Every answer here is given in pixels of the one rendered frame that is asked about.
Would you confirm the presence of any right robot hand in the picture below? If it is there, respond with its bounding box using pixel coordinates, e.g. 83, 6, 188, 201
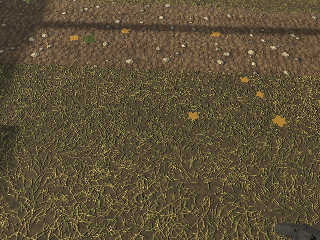
275, 223, 320, 240

